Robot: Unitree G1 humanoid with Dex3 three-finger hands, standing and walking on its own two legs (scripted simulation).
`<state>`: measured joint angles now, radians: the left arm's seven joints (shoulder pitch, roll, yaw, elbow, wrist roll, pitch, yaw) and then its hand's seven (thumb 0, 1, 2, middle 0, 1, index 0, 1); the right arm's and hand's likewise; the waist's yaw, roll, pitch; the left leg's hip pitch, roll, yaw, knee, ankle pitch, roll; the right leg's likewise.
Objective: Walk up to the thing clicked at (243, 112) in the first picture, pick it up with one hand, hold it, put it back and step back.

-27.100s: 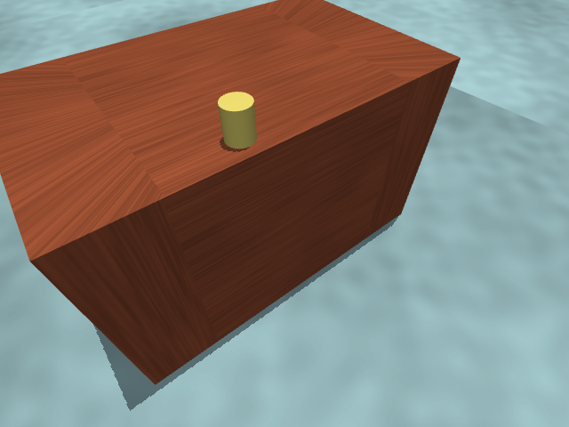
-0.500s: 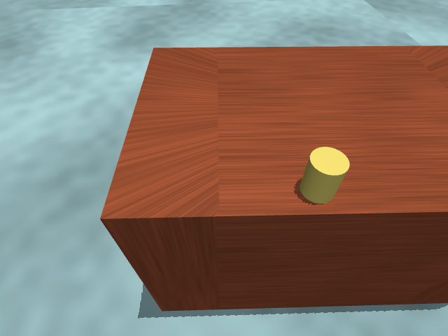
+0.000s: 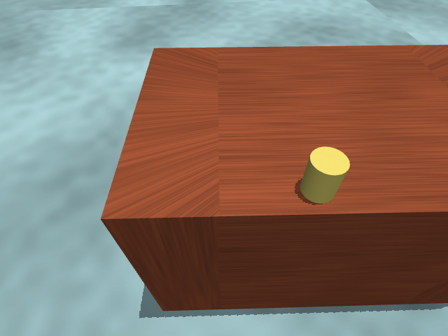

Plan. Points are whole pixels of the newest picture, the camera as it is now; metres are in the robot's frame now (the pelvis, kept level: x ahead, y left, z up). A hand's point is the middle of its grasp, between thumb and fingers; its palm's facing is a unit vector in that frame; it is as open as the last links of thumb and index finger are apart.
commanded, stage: stand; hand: right
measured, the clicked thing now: (323, 175) +0.43 -0.19 +0.02
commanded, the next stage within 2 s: step back in 1.96 s
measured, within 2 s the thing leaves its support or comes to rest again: neither
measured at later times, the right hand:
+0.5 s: hand out of the picture +0.06 -0.26 -0.15, palm faces -0.01 +0.93 -0.35, open 7.4 cm
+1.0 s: hand out of the picture +0.06 -0.25 -0.16, palm faces -0.01 +0.94 -0.35, open 7.4 cm
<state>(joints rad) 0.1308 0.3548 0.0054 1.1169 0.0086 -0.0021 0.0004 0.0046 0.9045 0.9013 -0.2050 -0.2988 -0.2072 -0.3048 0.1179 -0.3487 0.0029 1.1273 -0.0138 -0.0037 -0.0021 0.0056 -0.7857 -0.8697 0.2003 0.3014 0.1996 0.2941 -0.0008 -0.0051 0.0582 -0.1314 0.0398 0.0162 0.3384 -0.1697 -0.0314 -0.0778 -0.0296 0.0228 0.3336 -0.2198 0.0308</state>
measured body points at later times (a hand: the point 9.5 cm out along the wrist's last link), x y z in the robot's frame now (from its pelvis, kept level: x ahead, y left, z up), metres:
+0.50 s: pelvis +0.00 +0.00 +0.00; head +0.00 +0.01 +0.45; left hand +0.07 +0.30 -0.14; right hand +0.06 -0.30 -0.13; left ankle +0.01 +0.14 -0.75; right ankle -0.02 -0.14 -0.75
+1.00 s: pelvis -0.01 +0.00 +0.00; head +0.00 +0.01 +0.45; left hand +0.06 +0.31 -0.14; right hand +0.06 -0.30 -0.13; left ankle +0.01 +0.14 -0.75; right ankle -0.02 -0.14 -0.75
